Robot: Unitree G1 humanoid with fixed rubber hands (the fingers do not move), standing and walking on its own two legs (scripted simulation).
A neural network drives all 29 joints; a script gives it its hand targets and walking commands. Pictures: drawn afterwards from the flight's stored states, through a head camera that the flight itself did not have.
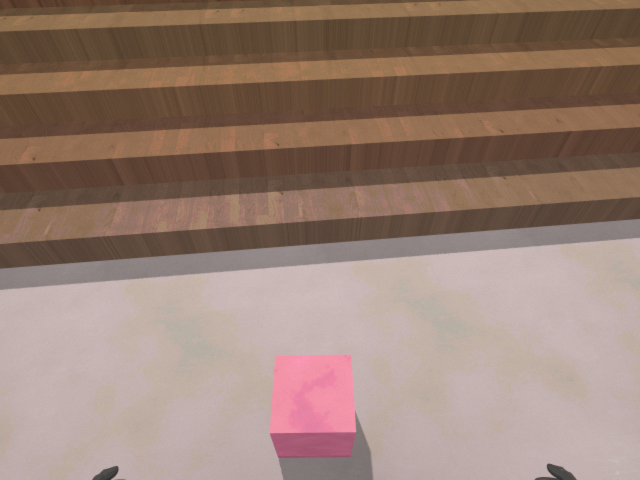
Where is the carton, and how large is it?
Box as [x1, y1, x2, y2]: [270, 355, 355, 457]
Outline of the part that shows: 275,355 270,435 278,457 350,456 355,434 350,355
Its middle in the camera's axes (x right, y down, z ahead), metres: -0.02 +0.46 +1.10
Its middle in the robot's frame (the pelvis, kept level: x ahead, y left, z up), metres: +0.42 +0.04 -0.66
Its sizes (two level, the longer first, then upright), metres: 0.210 0.200 0.250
